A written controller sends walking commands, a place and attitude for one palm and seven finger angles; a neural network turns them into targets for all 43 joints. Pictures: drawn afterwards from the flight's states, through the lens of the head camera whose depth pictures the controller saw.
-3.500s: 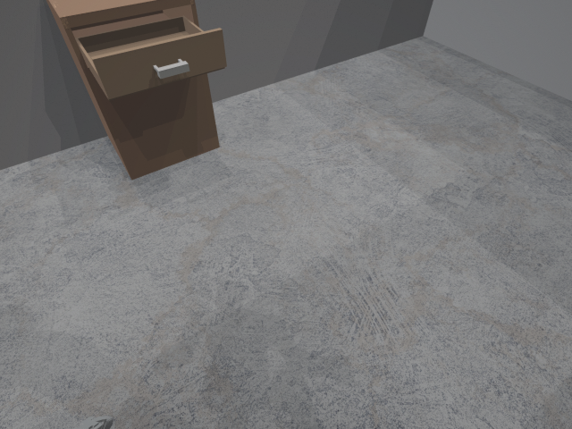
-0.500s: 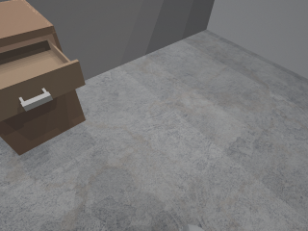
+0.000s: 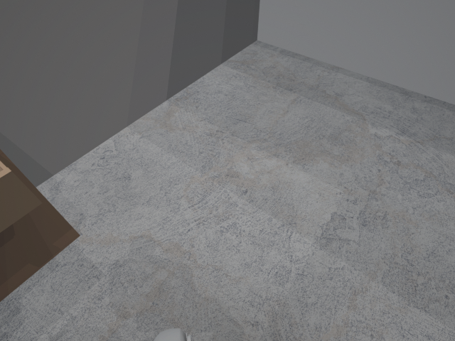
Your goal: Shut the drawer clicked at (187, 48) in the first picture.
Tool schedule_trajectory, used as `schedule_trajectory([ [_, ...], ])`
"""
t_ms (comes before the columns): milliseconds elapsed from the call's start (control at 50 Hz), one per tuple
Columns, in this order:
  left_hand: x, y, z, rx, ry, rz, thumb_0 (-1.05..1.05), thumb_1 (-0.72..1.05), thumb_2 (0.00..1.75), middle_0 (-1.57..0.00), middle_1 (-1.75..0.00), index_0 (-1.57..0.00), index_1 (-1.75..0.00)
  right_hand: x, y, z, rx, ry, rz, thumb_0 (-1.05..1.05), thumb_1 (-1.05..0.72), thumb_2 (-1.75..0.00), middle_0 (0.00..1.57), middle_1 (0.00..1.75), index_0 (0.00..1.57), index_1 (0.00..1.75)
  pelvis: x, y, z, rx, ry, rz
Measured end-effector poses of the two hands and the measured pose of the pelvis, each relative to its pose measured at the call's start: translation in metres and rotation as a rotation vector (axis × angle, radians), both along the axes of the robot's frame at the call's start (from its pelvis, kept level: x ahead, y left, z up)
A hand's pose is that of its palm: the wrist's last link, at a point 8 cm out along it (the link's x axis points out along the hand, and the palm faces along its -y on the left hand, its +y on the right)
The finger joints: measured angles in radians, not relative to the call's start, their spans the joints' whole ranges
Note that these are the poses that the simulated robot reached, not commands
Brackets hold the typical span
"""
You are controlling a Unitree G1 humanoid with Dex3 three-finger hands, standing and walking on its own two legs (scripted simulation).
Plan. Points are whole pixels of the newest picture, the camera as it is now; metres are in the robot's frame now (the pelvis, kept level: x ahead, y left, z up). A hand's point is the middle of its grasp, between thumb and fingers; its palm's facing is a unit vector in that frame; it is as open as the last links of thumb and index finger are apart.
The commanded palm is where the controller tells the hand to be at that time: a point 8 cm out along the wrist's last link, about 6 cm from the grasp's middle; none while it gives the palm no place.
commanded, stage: turn to face it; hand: left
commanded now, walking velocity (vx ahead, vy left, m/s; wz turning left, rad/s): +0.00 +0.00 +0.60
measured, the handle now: out of the picture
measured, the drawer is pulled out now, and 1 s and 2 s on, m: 0.30 0.30 0.30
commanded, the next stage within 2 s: take the last steps up to it in 1.46 s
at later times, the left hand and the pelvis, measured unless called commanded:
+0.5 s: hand out of the picture +0.14 +0.26 -0.17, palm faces +0.28 -0.93 -0.22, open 7.4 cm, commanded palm none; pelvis +0.12 +0.05 +0.00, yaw +13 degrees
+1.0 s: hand out of the picture +0.11 +0.19 -0.15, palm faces +0.53 -0.81 -0.27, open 7.4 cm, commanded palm none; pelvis +0.15 -0.01 +0.00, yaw +33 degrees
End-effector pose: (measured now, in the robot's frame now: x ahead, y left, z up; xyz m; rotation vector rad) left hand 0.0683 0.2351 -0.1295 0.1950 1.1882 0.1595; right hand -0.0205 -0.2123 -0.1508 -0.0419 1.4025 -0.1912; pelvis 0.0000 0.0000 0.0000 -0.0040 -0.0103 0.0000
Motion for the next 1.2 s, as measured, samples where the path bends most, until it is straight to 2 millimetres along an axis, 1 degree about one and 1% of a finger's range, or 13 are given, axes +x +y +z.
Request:
schedule_trajectory([
  [40,0.002,0.003,0.002,-0.001,0.028,0.009,-0.01,0.95,0.9,-0.2,-0.3,-0.2,-0.3,0.039,-0.004,0.005,-0.022,-0.057,0.023,0.01,-0.93,-0.9,0.2,0.3,0.2,0.3,0.015,0.002,0.003,-0.002,0.003,0.008],
  [140,0.004,0.008,-0.006,-0.038,0.074,0.077,0.0,0.93,0.9,-0.2,-0.3,-0.2,-0.3,0.116,-0.008,0.014,-0.061,-0.12,0.107,0.02,-0.95,-0.9,0.2,0.3,0.2,0.3,0.052,0.013,0.004,-0.015,-0.008,0.055],
  [240,0.003,0.019,-0.03,-0.088,0.127,0.173,0.0,0.92,0.9,-0.2,-0.3,-0.2,-0.3,0.186,0.01,0.014,-0.094,-0.152,0.218,0.01,-0.93,-0.9,0.2,0.3,0.2,0.3,0.088,0.034,-0.009,-0.028,-0.024,0.116],
  [300,0.004,0.031,-0.041,-0.098,0.166,0.213,0.01,0.91,0.9,-0.2,-0.3,-0.2,-0.3,0.218,0.023,0.013,-0.111,-0.192,0.26,0.01,-0.93,-0.9,0.2,0.3,0.2,0.3,0.099,0.044,-0.017,-0.019,-0.022,0.136],
  [420,0.033,0.056,-0.026,-0.062,0.115,0.255,0.01,0.91,0.9,-0.2,-0.3,-0.2,-0.3,0.247,0.041,0.022,-0.099,-0.196,0.31,0.0,-0.92,-0.9,0.2,0.3,0.2,0.3,0.112,0.05,-0.006,-0.018,-0.004,0.188],
  [520,0.059,0.069,-0.007,-0.01,0.037,0.287,0.01,0.91,0.9,-0.2,-0.3,-0.2,-0.3,0.266,0.045,0.022,-0.065,-0.191,0.347,0.0,-0.91,-0.9,0.2,0.3,0.2,0.3,0.122,0.045,0.0,-0.018,0.014,0.243],
  [620,0.08,0.067,0.008,0.043,-0.029,0.313,0.01,0.91,0.9,-0.2,-0.3,-0.2,-0.3,0.283,0.032,0.017,-0.044,-0.187,0.374,0.0,-0.91,-0.9,0.2,0.3,0.2,0.3,0.132,0.029,0.0,-0.014,0.02,0.302],
  [720,0.09,0.049,0.018,0.095,-0.107,0.349,0.01,0.91,0.9,-0.2,-0.3,-0.2,-0.3,0.303,0.004,0.001,-0.029,-0.176,0.411,0.0,-0.91,-0.9,0.2,0.3,0.2,0.3,0.141,0.004,-0.008,0.002,0.018,0.374],
  [840,0.065,0.018,0.028,0.096,-0.087,0.42,0.01,0.91,0.9,-0.2,-0.3,-0.2,-0.3,0.332,-0.014,0.006,-0.04,-0.16,0.494,0.01,-0.91,-0.9,0.2,0.3,0.2,0.3,0.147,-0.011,0.0,0.026,0.001,0.466],
  [960,0.028,-0.003,0.021,0.053,-0.023,0.513,0.01,0.91,0.9,-0.2,-0.3,-0.2,-0.3,0.356,-0.005,0.014,-0.049,-0.146,0.6,0.0,-0.91,-0.9,0.2,0.3,0.2,0.3,0.148,-0.015,0.005,0.047,0.008,0.556],
  [1040,-0.01,-0.011,0.01,0.022,0.027,0.595,0.01,0.91,0.9,-0.2,-0.3,-0.2,-0.3,0.374,0.021,0.017,-0.054,-0.155,0.696,0.01,-0.91,-0.9,0.2,0.3,0.2,0.3,0.143,-0.011,0.002,0.041,0.015,0.61],
  [1140,-0.07,-0.009,-0.015,-0.015,0.1,0.714,0.01,0.9,0.9,-0.2,-0.3,-0.2,-0.3,0.397,0.073,0.02,-0.058,-0.25,0.82,0.01,-0.91,-0.9,0.2,0.3,0.2,0.3,0.132,0.006,-0.012,0.009,0.016,0.674],
  [1200,-0.096,-0.006,-0.02,-0.02,0.159,0.762,0.01,0.91,0.9,-0.2,-0.3,-0.2,-0.3,0.4,0.097,0.028,-0.048,-0.302,0.862,0.0,-0.91,-0.9,0.2,0.3,0.2,0.3,0.127,0.009,-0.011,0.013,0.008,0.69],
])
